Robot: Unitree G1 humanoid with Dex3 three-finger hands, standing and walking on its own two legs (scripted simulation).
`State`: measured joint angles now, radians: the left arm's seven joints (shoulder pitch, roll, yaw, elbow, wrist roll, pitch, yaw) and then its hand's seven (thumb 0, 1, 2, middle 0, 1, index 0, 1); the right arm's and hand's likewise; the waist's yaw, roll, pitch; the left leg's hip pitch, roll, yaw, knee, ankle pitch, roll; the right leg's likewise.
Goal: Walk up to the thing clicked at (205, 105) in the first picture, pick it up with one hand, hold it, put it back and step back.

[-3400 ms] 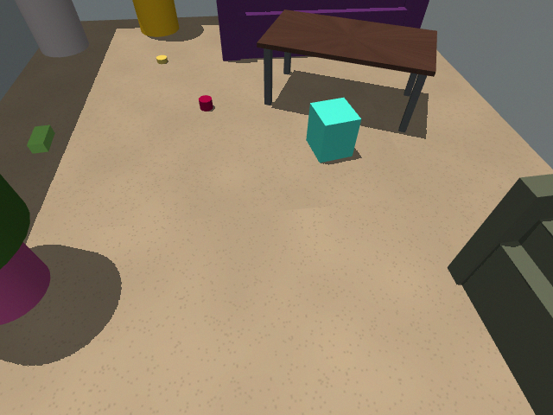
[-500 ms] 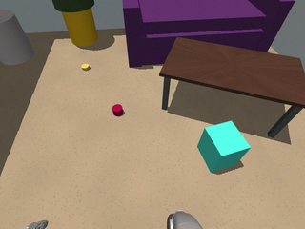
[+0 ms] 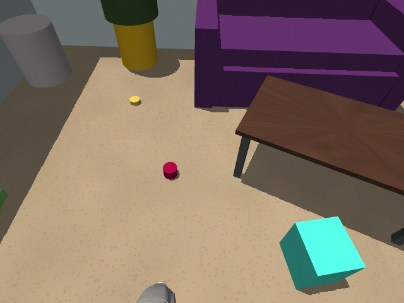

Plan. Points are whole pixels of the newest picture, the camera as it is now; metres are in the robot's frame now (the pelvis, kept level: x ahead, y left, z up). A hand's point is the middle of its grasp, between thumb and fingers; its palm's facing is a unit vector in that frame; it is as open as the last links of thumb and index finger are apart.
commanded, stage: walk up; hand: left
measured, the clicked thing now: (170, 170) +0.90 +0.19 -0.73
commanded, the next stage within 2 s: none
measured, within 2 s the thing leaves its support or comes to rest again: neither
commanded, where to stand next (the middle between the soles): +0.51 -0.04 m, yaw -1 degrees
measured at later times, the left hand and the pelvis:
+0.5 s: hand (97, 243) +0.26 +0.26 -0.13, palm faces -0.08 -0.91 -0.40, open 7.4 cm; pelvis +0.18 -0.03 -0.01, yaw -2 degrees
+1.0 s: hand (113, 215) +0.34 +0.24 -0.14, palm faces +0.03 -0.93 -0.38, open 7.4 cm; pelvis +0.33 -0.03 +0.00, yaw +2 degrees
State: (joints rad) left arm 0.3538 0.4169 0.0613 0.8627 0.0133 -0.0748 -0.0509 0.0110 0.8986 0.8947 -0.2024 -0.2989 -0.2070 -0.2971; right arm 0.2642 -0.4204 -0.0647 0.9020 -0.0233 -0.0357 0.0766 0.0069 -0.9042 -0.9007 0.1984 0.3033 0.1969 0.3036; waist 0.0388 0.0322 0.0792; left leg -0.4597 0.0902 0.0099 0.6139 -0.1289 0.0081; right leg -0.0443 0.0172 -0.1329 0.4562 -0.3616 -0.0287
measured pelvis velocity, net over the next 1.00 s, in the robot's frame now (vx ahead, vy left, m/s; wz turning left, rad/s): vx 0.33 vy -0.03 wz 0.04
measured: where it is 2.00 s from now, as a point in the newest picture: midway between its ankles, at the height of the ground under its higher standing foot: (204, 253)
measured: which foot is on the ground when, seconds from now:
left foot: up 0.00-0.02, down 0.04-0.52, up 0.54-1.00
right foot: down 0.00-0.08, up 0.10-0.48, down 0.50-1.00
